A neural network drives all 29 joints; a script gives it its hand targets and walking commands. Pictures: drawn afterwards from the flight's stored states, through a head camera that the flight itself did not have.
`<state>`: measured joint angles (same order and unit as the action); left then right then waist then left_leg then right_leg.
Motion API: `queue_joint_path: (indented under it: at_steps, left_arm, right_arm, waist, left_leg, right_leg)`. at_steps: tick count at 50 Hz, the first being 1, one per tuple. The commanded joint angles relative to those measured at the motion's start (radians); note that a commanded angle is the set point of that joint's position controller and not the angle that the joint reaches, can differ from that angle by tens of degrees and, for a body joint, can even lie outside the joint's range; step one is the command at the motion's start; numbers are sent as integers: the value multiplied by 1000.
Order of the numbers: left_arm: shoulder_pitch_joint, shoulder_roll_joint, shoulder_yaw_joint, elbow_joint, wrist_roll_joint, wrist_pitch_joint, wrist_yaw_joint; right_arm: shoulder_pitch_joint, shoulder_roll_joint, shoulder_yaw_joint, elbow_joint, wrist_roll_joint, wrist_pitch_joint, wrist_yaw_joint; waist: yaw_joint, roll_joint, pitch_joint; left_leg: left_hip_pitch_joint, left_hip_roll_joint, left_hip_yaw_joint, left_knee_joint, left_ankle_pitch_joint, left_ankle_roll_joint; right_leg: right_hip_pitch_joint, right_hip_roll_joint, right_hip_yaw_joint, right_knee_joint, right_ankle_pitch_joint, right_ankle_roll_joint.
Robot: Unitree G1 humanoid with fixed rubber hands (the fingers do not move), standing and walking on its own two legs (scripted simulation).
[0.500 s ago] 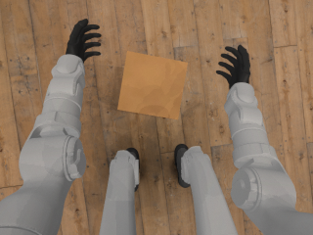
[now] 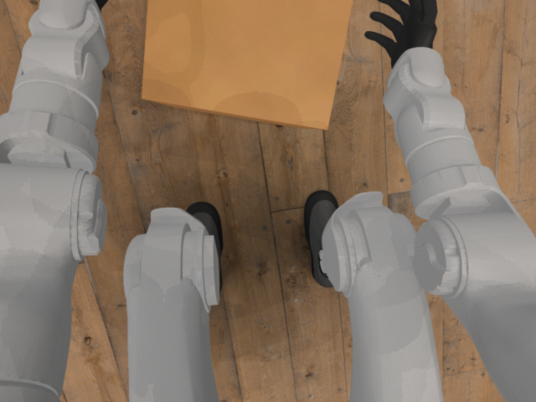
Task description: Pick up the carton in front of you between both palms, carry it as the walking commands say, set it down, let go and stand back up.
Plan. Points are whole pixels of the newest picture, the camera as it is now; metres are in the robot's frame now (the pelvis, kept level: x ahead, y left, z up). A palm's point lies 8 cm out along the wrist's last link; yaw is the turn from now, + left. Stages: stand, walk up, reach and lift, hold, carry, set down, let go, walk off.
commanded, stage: reach and lift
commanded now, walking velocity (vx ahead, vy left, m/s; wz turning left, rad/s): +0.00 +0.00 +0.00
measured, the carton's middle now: (246, 45) +0.52 +0.03 -0.27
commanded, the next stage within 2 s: none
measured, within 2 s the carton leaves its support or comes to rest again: leaves its support in 0.90 s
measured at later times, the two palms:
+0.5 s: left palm out of the picture +0.55 +0.19 -0.20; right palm (399, 40) +0.51 -0.16 -0.19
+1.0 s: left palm out of the picture +0.55 +0.17 -0.18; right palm (388, 19) +0.53 -0.13 -0.16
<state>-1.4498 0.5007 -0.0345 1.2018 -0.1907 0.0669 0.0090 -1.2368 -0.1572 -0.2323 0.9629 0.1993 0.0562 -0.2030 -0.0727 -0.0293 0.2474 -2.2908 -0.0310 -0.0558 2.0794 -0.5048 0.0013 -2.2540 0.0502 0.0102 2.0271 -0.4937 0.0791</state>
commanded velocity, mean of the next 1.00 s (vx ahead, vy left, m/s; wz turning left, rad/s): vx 0.00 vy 0.00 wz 0.00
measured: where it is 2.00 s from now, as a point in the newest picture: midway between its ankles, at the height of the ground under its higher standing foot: (267, 261)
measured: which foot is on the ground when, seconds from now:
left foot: down 0.00-1.00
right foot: down 0.00-1.00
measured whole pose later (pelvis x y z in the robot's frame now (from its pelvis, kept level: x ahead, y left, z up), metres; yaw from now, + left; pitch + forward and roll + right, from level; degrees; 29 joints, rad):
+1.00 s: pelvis +0.01 +0.00 -0.03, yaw +0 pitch +38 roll -4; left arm -1.42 0.35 -0.06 1.15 -0.09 0.14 0.06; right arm -1.26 -0.07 -0.38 0.92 0.13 0.12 -0.21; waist -0.05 -0.08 0.22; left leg -2.30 -0.03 -0.05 2.21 -0.57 0.00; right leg -2.27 0.12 0.05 2.16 -0.55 0.12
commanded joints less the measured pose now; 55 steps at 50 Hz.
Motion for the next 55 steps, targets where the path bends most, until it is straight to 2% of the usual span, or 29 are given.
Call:
queue_joint_path:
  at_steps: [1,4,6,8,13,17,21,29,32,33,35,37,41,45,48,51,53,55]
  left_arm:
    - [-282,116,-9,-50,-16,-38,8]
    - [-297,115,-33,-66,-27,-62,17]
    - [-318,126,-35,-87,-29,-71,20]
    - [-337,136,-36,-112,-33,-74,20]
    - [-312,104,-59,-113,-30,-65,19]
    - [-242,59,-54,-46,-17,-58,14]
    - [-241,47,-40,-30,-6,-63,9]
    - [-337,-72,-102,-27,-20,-77,15]
    - [-367,-155,-107,-11,-1,-76,8]
    - [-424,-311,-149,-30,-5,-69,-15]
    - [-501,-574,-177,-26,14,-56,-68]
    - [-520,-766,-164,-39,48,-31,-121]
    - [-496,-937,-114,-103,80,-2,-174]
    - [-501,-1041,-141,-207,65,7,-179]
    - [-521,-1127,-196,-349,38,15,-167]
    - [-486,-1212,-243,-466,28,55,-149]
    - [-432,-1273,-254,-524,41,92,-140]
    - [-375,-1324,-252,-544,57,130,-139]
  right_arm:
    - [-217,-117,0,-37,10,-41,6]
    - [-220,-74,54,22,76,-56,21]
    - [-224,-74,70,43,100,-62,26]
    - [-234,-72,76,32,109,-67,20]
    - [-195,-52,87,13,127,-72,8]
    - [-158,-58,61,45,90,-74,4]
    - [-175,-59,38,48,49,-80,7]
    - [-279,74,91,35,71,-86,13]
    - [-288,131,50,68,21,-82,14]
    - [-348,264,71,50,11,-79,35]
    - [-476,494,93,49,-22,-62,95]
    - [-562,668,96,28,-60,-28,156]
    - [-636,833,108,-42,-88,14,222]
    - [-622,953,150,-102,-61,35,244]
    - [-617,1030,213,-195,-33,52,241]
    - [-629,1073,299,-325,-7,81,234]
    - [-640,1076,349,-422,-12,103,233]
    - [-641,1066,371,-481,-37,128,235]
  waist:
    - [-10,138,-1104]
    - [31,150,-1128]
    - [42,155,-1132]
    - [44,148,-1140]
    - [48,189,-1190]
    - [27,172,-1085]
    - [19,144,-1018]
    - [53,116,-1019]
    - [32,124,-1002]
    - [21,131,-1000]
    - [33,137,-1001]
    - [48,147,-981]
    - [65,105,-997]
    - [69,111,-1131]
    - [75,141,-1358]
    - [77,176,-1562]
    - [75,186,-1643]
    - [60,183,-1640]
  left_leg:
    - [641,46,-2,-163,125,3]
    - [672,50,-2,-128,207,4]
    - [675,53,-2,-109,228,4]
    - [688,55,-5,-95,242,9]
    - [785,51,-3,-73,323,4]
    - [711,47,-12,-87,289,2]
    - [620,42,-14,-98,252,5]
    - [588,34,-3,-117,185,16]
    - [583,24,-3,-123,154,14]
    - [590,14,-7,-126,149,16]
    - [580,-3,1,-112,173,18]
    - [561,-20,17,-103,177,22]
    - [540,-43,43,-90,207,31]
    - [636,-54,58,-72,308,21]
    - [796,-69,75,-71,413,8]
    - [973,-84,86,-90,482,-5]
    - [1033,-95,95,-121,468,-14]
    - [1010,-106,101,-162,399,-21]
  right_leg:
    - [502,-19,-93,-83,150,5]
    - [502,-10,-87,-44,217,6]
    - [493,-5,-82,-30,232,6]
    - [485,2,-83,-18,245,8]
    - [474,18,-96,-7,294,10]
    - [423,21,-100,-16,257,10]
    - [421,25,-96,-22,242,11]
    - [487,45,-88,-33,219,12]
    - [498,59,-92,-35,200,7]
    - [491,70,-94,-34,195,-1]
    - [463,92,-96,-15,206,-5]
    - [438,106,-104,3,198,-8]
    - [417,125,-118,20,201,-15]
    - [459,131,-126,32,280,-15]
    - [510,135,-142,31,344,-13]
    - [530,139,-155,6,356,-5]
    - [554,143,-160,-26,328,-4]
    - [578,144,-161,-66,277,-9]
